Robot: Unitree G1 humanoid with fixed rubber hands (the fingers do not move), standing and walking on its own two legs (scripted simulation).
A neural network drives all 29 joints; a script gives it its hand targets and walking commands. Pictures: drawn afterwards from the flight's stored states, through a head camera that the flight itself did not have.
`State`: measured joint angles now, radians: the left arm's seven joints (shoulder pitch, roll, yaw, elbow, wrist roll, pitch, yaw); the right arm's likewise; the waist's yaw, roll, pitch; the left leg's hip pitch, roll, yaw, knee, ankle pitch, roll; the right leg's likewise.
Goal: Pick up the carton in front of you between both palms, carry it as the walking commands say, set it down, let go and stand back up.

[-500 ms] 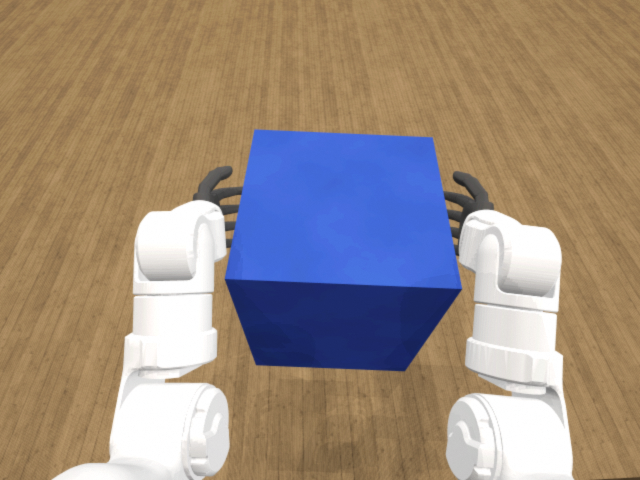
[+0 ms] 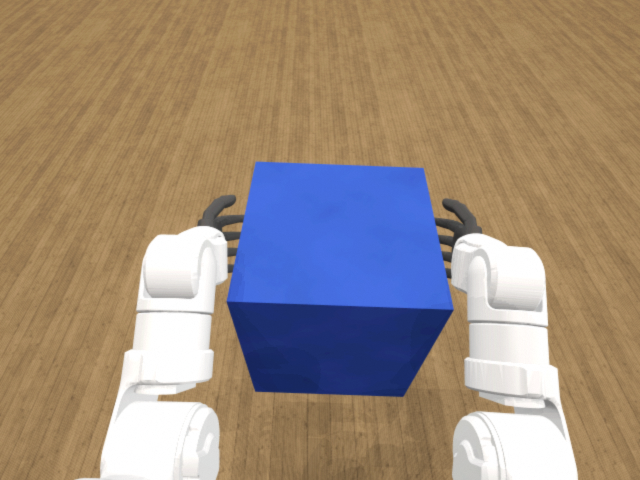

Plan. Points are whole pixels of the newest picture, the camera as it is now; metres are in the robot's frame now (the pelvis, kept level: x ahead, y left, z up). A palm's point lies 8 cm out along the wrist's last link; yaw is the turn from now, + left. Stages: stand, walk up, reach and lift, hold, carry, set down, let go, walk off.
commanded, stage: carry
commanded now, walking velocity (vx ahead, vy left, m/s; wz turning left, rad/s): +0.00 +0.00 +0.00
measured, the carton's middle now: (334, 286) +0.36 +0.00 +0.04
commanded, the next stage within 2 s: none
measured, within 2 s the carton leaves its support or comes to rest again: neither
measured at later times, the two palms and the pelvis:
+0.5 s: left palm (200, 259) +0.31 +0.15 +0.15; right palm (486, 265) +0.32 -0.15 +0.15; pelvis -0.03 +0.00 +0.00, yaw +0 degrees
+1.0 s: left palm (198, 159) +0.46 +0.18 +0.16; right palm (430, 147) +0.49 -0.12 +0.17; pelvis +0.10 +0.01 +0.00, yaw -1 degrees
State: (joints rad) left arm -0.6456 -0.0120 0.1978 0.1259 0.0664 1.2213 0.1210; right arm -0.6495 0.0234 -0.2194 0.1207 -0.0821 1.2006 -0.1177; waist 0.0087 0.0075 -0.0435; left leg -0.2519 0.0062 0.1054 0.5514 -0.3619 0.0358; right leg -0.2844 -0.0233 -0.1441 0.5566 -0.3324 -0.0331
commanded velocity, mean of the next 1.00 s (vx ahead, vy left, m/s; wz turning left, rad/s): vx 0.35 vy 0.00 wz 0.00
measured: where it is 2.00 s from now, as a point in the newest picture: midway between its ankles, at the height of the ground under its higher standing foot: (291, 310)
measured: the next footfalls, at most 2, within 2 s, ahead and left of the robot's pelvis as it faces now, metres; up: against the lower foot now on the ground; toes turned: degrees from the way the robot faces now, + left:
left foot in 1.12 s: +0.40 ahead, +0.16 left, +0.12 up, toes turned +3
right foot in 1.72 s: +0.72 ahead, +0.01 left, +0.12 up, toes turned -4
